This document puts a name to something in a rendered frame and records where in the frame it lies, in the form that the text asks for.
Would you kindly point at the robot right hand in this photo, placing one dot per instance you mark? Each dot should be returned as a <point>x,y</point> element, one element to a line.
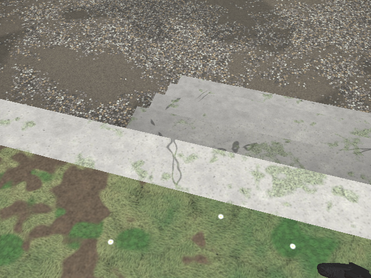
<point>338,270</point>

